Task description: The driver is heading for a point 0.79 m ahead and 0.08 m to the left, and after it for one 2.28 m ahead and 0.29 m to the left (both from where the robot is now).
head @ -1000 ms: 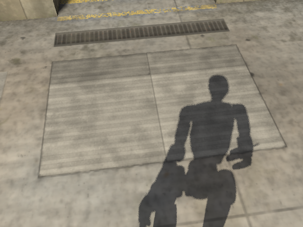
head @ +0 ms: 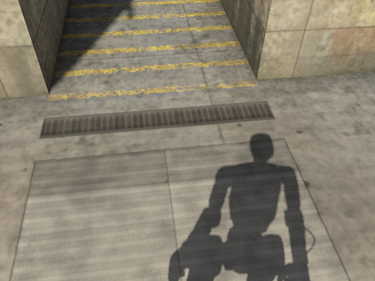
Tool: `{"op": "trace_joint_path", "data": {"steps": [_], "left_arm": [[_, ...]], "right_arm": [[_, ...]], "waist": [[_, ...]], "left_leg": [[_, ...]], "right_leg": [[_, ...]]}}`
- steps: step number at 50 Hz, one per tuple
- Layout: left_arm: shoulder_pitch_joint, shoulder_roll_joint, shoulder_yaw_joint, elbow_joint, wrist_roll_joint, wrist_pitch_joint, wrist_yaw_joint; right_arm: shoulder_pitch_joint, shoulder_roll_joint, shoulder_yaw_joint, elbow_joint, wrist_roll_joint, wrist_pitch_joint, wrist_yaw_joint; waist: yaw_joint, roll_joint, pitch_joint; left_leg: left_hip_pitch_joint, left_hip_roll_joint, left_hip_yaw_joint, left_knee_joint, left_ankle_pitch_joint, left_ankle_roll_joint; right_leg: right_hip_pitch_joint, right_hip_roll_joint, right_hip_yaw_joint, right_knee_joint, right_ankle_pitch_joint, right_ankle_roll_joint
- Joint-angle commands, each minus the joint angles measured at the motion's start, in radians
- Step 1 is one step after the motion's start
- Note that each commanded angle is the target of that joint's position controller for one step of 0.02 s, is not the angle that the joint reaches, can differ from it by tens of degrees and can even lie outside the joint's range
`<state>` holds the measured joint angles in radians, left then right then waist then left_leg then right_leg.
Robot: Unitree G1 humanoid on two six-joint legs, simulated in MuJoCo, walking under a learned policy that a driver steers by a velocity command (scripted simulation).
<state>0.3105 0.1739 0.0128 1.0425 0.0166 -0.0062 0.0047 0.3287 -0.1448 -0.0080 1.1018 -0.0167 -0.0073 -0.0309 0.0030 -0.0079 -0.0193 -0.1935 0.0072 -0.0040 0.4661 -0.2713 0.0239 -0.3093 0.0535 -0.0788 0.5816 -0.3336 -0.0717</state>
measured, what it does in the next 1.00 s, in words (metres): walks ahead: right foot, then left foot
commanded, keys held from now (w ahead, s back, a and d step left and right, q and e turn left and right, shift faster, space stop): w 1.00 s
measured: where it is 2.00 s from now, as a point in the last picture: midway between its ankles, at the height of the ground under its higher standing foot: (195, 189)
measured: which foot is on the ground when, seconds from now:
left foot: down 0.00-0.18, up 0.20-0.62, down 0.64-1.00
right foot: up 0.00-0.16, down 0.18-0.66, up 0.68-1.00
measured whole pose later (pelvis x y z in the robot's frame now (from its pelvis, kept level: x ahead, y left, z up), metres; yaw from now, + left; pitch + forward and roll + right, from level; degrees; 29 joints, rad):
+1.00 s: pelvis +0.42 +0.02 +0.00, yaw +0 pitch +0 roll +1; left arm 0.12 0.20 0.05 0.94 0.03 -0.03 -0.03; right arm 0.45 -0.16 -0.03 1.07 -0.01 -0.10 0.00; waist -0.04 -0.03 0.04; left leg 0.00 -0.10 0.10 0.20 -0.20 0.11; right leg -0.65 -0.12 -0.02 0.82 -0.04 -0.03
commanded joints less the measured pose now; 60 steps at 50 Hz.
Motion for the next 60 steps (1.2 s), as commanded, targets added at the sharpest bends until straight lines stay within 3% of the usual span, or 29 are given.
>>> {"op": "trace_joint_path", "data": {"steps": [1,3,5,8,9,10,11,12,14,19,23,27,29,31,32,33,34,35,36,37,38,39,41,44,50,55,58,59,60], "left_arm": [[-0.002,0.075,0.025,-0.053,0.020,-0.020,-0.016],[-0.016,0.058,0.026,-0.060,0.018,-0.038,-0.022],[-0.031,0.046,0.028,-0.071,0.008,-0.049,-0.019],[0.130,0.039,0.036,-0.012,0.000,-0.059,-0.007],[0.231,0.082,0.046,0.011,0.008,-0.067,0.003],[0.328,0.194,0.072,0.026,0.004,-0.068,0.007],[0.323,0.186,0.072,0.035,0.009,-0.061,0.008],[0.232,0.144,0.060,0.006,0.012,-0.063,0.003],[0.146,0.120,0.051,-0.026,0.003,-0.078,0.002],[0.238,0.080,0.030,0.021,0.000,-0.099,0.010],[0.263,0.084,0.023,0.033,0.002,-0.103,0.012],[0.269,0.107,0.028,0.047,0.004,-0.105,0.016],[0.238,0.121,0.032,0.048,0.006,-0.105,0.017],[0.209,0.141,0.038,0.049,0.004,-0.099,0.017],[0.206,0.132,0.035,0.039,0.000,-0.097,0.015],[0.260,0.051,0.018,0.007,-0.016,-0.095,0.007],[0.300,0.059,0.032,0.013,-0.026,-0.092,-0.003],[0.194,0.107,0.044,-0.013,-0.007,-0.086,-0.002],[0.106,0.103,0.044,-0.038,0.001,-0.090,-0.009],[0.087,0.079,0.043,-0.039,0.002,-0.088,-0.011],[0.096,0.066,0.044,-0.038,0.018,-0.076,-0.014],[0.122,0.043,0.040,-0.028,0.025,-0.062,-0.019],[0.102,0.039,0.043,-0.038,0.026,-0.044,-0.025],[-0.038,0.060,0.046,-0.091,0.023,-0.031,-0.031],[-0.272,0.049,0.034,-0.167,0.006,-0.035,-0.037],[-0.389,0.059,0.031,-0.214,0.005,-0.046,-0.035],[-0.330,0.077,0.040,-0.210,0.004,-0.060,-0.028],[-0.235,0.093,0.050,-0.181,0.004,-0.065,-0.020],[-0.066,0.114,0.064,-0.124,0.010,-0.074,-0.011]], "right_arm": [[0.050,-0.165,-0.044,-0.015,0.000,-0.016,-0.004],[0.045,-0.157,-0.049,-0.017,0.000,-0.028,0.000],[0.040,-0.160,-0.056,-0.017,0.001,-0.034,0.002],[0.024,-0.154,-0.066,-0.027,0.005,-0.034,0.006],[-0.011,-0.110,-0.056,-0.053,0.002,-0.041,0.011],[-0.043,-0.029,-0.036,-0.100,0.014,-0.052,0.025],[-0.111,-0.120,-0.054,-0.131,-0.023,-0.054,0.032],[-0.131,-0.125,-0.059,-0.136,-0.026,-0.057,0.045],[-0.094,-0.096,-0.055,-0.115,-0.017,-0.065,0.061],[-0.178,-0.084,-0.054,-0.143,-0.018,-0.046,0.067],[-0.351,-0.066,-0.037,-0.216,-0.008,-0.043,0.067],[-0.410,-0.087,-0.036,-0.254,-0.002,-0.043,0.064],[-0.354,-0.106,-0.046,-0.247,-0.001,-0.050,0.055],[-0.118,-0.141,-0.069,-0.172,-0.003,-0.064,0.039],[0.046,-0.186,-0.088,-0.124,-0.020,-0.074,0.029],[0.180,-0.287,-0.112,-0.113,-0.043,-0.077,0.022],[0.146,-0.294,-0.114,-0.114,-0.017,-0.061,0.035],[0.009,-0.248,-0.102,-0.135,0.005,-0.056,0.038],[-0.078,-0.177,-0.083,-0.155,0.011,-0.063,0.042],[-0.110,-0.138,-0.070,-0.152,0.007,-0.072,0.043],[-0.098,-0.107,-0.060,-0.136,0.008,-0.081,0.038],[-0.079,-0.093,-0.053,-0.122,0.005,-0.088,0.034],[-0.017,-0.111,-0.053,-0.099,0.004,-0.101,0.030],[0.043,-0.140,-0.054,-0.087,0.005,-0.103,0.030],[0.166,-0.134,-0.042,-0.063,0.006,-0.102,0.026],[0.238,-0.141,-0.041,-0.033,-0.008,-0.097,0.013],[0.201,-0.163,-0.047,-0.032,-0.013,-0.095,0.005],[0.187,-0.175,-0.050,-0.032,-0.014,-0.093,0.005],[0.165,-0.178,-0.050,-0.035,-0.008,-0.090,0.008]], "waist": [[0.000,0.174,0.162],[0.006,0.134,0.140],[0.008,0.140,0.128],[0.067,0.076,0.110],[0.106,-0.053,0.096],[0.129,-0.304,0.077],[0.115,-0.201,0.155],[0.063,-0.094,0.187],[0.010,-0.049,0.163],[0.014,-0.064,0.127],[0.041,-0.084,0.152],[0.040,-0.092,0.163],[0.001,-0.085,0.134],[-0.099,-0.059,0.011],[-0.155,-0.034,-0.079],[-0.154,0.129,-0.223],[-0.117,0.219,-0.280],[-0.068,0.102,-0.104],[-0.052,0.042,-0.001],[-0.014,0.020,0.054],[0.015,0.031,0.070],[0.033,0.039,0.067],[0.042,0.043,0.072],[0.026,0.046,0.112],[-0.037,0.056,0.131],[-0.067,0.069,0.143],[-0.018,0.085,0.111],[0.022,0.093,0.061],[0.096,0.069,-0.023]], "left_leg": [[-0.059,0.271,-0.360,-0.379,-0.406,0.174],[-0.020,0.238,-0.292,-0.336,-0.297,0.168],[-0.039,0.207,-0.237,-0.301,-0.259,0.161],[-0.223,0.144,-0.167,-0.146,-0.294,0.138],[-0.349,0.081,-0.085,0.050,-0.262,0.105],[-0.552,-0.047,0.082,0.337,-0.239,0.061],[-0.614,0.006,0.034,0.494,-0.227,0.078],[-0.602,0.046,-0.006,0.550,-0.134,0.085],[-0.540,0.075,-0.008,0.543,-0.004,0.069],[-0.560,0.063,0.054,0.484,0.120,0.023],[-0.498,0.037,0.095,0.279,0.197,0.010],[-0.397,0.016,0.114,0.149,0.200,0.051],[-0.292,-0.014,0.122,0.111,0.157,0.087],[-0.018,-0.073,0.144,0.036,0.148,0.126],[0.222,0.003,0.061,0.025,0.113,0.158],[0.473,0.299,-0.331,-0.017,-0.070,0.233],[0.512,0.420,-0.738,-0.218,-0.167,0.328],[0.362,0.373,-0.600,-0.245,-0.264,0.290],[0.205,0.333,-0.461,-0.278,-0.206,0.262],[0.092,0.285,-0.359,-0.308,-0.093,0.226],[0.020,0.246,-0.281,-0.320,0.002,0.201],[-0.014,0.221,-0.223,-0.326,0.066,0.189],[-0.022,0.201,-0.164,-0.336,0.171,0.194],[0.011,0.185,-0.121,-0.376,0.184,0.194],[0.134,0.159,-0.050,-0.363,0.379,0.162],[0.308,0.201,-0.039,-0.296,0.545,0.178],[0.342,0.215,-0.012,-0.175,0.828,0.159],[0.335,0.208,-0.001,-0.068,0.954,0.147],[0.280,0.176,0.030,0.116,0.952,0.127]], "right_leg": [[-0.168,-0.041,0.038,0.195,-0.061,0.002],[-0.151,-0.051,0.033,0.150,-0.067,0.001],[-0.060,-0.034,0.004,0.040,-0.076,-0.001],[0.277,-0.005,-0.011,-0.180,0.002,-0.007],[0.406,-0.146,0.182,-0.290,-0.122,-0.023],[0.497,-0.371,0.568,-0.472,-0.405,-0.100],[0.393,-0.449,0.662,-0.493,-0.443,-0.161],[0.315,-0.413,0.604,-0.488,-0.392,-0.158],[0.277,-0.334,0.444,-0.507,-0.178,-0.120],[0.336,-0.258,0.232,-0.463,0.305,-0.113],[0.298,-0.239,0.163,-0.451,0.473,-0.118],[0.329,-0.268,0.142,-0.426,0.587,-0.118],[0.359,-0.277,0.116,-0.335,0.803,-0.101],[0.348,-0.243,0.071,-0.054,0.985,-0.071],[0.196,-0.206,0.052,0.171,0.805,-0.055],[-0.061,-0.103,-0.001,0.535,0.293,-0.026],[-0.266,0.028,0.084,0.777,-0.178,-0.020],[-0.351,-0.060,0.130,0.803,-0.080,-0.035],[-0.340,-0.098,0.124,0.748,0.010,-0.036],[-0.287,-0.130,0.123,0.678,0.053,-0.034],[-0.229,-0.150,0.125,0.625,0.065,-0.024],[-0.187,-0.156,0.119,0.596,0.069,-0.013],[-0.199,-0.157,0.098,0.556,0.093,0.001],[-0.316,-0.178,0.074,0.450,0.194,0.027],[-0.357,-0.148,0.021,0.159,0.352,0.047],[-0.370,-0.111,-0.003,0.031,0.296,0.013],[-0.228,-0.058,-0.028,-0.036,0.181,-0.036],[-0.106,-0.023,-0.040,-0.058,0.153,-0.056],[0.100,-0.002,-0.048,-0.125,0.204,-0.082]]}}
Keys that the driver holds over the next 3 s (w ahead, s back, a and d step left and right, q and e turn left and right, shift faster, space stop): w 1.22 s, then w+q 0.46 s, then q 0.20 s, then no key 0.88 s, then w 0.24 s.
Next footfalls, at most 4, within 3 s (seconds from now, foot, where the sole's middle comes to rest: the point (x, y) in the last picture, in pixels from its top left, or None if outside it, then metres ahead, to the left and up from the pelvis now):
0.18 right None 0.08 -0.10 -0.78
0.64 left None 0.40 0.07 -0.78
1.22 right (218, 243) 0.71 -0.10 -0.78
1.76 left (170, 188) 0.97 0.10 -0.78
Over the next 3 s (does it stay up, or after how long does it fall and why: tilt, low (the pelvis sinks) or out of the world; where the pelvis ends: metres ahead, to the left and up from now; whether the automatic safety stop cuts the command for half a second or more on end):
stays up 1.02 0.02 0.00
